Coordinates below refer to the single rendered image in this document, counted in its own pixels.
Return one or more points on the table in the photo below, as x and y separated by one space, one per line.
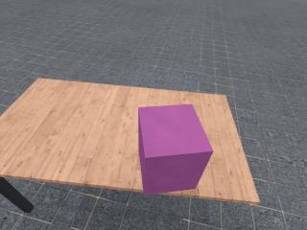
87 134

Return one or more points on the carton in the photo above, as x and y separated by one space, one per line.
173 148

